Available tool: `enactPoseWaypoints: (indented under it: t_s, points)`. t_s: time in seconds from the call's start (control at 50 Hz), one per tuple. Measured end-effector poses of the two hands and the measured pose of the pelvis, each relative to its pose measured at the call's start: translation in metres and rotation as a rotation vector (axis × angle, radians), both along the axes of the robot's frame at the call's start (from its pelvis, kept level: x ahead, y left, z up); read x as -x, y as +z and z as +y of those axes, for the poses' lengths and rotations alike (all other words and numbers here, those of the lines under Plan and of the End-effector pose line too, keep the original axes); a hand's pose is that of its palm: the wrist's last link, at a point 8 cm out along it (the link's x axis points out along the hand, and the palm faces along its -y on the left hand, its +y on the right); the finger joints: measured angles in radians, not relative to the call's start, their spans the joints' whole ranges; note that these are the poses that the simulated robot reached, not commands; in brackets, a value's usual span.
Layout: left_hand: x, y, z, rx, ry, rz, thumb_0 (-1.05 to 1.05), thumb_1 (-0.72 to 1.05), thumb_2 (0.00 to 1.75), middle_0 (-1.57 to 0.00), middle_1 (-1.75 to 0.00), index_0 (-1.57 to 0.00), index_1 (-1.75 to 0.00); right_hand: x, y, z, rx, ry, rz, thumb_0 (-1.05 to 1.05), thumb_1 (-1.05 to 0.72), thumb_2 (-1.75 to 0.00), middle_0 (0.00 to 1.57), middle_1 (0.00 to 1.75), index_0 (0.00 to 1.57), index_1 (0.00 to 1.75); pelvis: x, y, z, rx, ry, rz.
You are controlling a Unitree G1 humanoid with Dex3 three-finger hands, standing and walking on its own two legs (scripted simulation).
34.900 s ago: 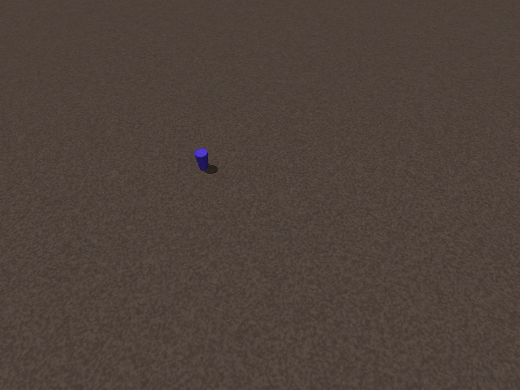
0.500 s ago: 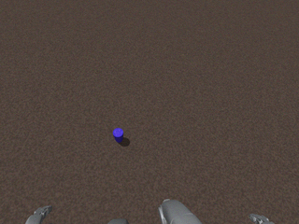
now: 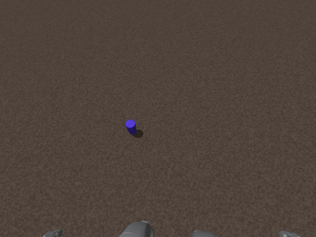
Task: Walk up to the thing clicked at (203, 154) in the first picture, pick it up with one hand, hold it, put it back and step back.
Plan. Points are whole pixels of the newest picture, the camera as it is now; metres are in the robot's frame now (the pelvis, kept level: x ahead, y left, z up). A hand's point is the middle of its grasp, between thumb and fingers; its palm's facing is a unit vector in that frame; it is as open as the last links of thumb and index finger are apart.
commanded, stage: step back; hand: left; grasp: from above
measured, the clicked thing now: (131, 127) +0.87 +0.25 -0.71
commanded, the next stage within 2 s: stand in 1.60 s
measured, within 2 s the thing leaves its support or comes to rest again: neither
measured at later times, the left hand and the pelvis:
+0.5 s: hand out of the picture -0.11 +0.22 -0.15, palm faces +0.00 -0.91 -0.42, open 7.4 cm; pelvis -0.18 -0.05 -0.01, yaw +0 degrees
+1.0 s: hand out of the picture -0.21 +0.23 -0.14, palm faces +0.09 -0.91 -0.41, open 7.4 cm; pelvis -0.23 -0.05 +0.00, yaw +5 degrees
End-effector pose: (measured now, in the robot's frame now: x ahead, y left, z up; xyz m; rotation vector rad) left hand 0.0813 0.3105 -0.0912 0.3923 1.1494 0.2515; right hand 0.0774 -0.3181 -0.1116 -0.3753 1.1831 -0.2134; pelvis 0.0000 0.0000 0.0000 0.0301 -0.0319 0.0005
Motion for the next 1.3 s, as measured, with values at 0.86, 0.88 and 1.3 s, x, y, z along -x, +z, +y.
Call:
enactPoseWaypoints:
  t_s: [0.86,0.88,1.3]
  points:
    - [0.310,-0.008,-0.015,0.001,0.138,0.056,0.01,0.90,0.89,-0.21,-0.30,-0.21,-0.30,0.253,-0.001,-0.024,-0.037,0.075,0.062,0.00,-0.90,-0.90,0.20,0.30,0.21,0.30,0.240,0.001,-0.041,0.008,0.094,-0.020]
    - [0.310,-0.008,-0.017,0.007,0.132,0.059,0.01,0.90,0.89,-0.21,-0.30,-0.21,-0.30,0.254,0.000,-0.024,-0.041,0.073,0.057,0.00,-0.90,-0.90,0.20,0.30,0.21,0.30,0.240,0.002,-0.043,0.010,0.091,-0.021]
    - [0.270,-0.024,-0.018,0.062,0.148,0.026,0.01,0.90,0.89,-0.21,-0.30,-0.21,-0.30,0.187,0.001,-0.010,0.003,0.098,0.024,0.00,-0.90,-0.90,0.20,0.30,0.21,0.30,0.207,-0.004,-0.022,0.022,0.097,-0.021]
